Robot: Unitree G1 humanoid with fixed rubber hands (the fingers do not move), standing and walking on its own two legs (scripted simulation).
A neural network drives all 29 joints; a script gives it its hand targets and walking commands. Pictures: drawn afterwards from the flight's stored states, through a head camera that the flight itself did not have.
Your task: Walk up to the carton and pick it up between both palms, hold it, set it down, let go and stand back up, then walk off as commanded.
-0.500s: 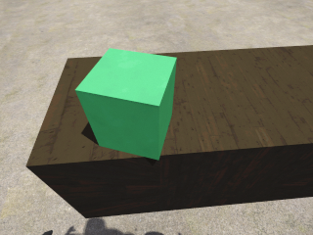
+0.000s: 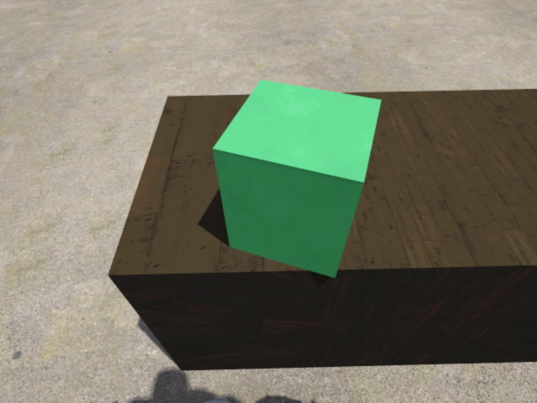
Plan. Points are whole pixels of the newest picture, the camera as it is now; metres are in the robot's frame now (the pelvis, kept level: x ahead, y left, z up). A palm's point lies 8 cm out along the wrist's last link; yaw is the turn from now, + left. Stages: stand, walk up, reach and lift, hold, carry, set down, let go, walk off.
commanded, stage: walk up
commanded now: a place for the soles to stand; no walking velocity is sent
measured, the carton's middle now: (298, 180) +0.48 -0.04 +0.05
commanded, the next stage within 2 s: none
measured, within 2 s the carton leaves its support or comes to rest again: neither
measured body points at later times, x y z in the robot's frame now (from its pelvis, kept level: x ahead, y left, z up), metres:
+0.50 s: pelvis +0.03 -0.02 +0.01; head +0.06 -0.03 +0.45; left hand +0.10 +0.31 -0.09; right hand +0.10 -0.32 -0.12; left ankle +0.06 +0.14 -0.69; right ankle +0.05 -0.12 -0.70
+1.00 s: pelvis +0.03 -0.02 +0.00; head +0.06 -0.02 +0.45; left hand +0.13 +0.30 -0.10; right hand +0.10 -0.33 -0.11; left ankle +0.06 +0.14 -0.70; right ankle +0.05 -0.12 -0.70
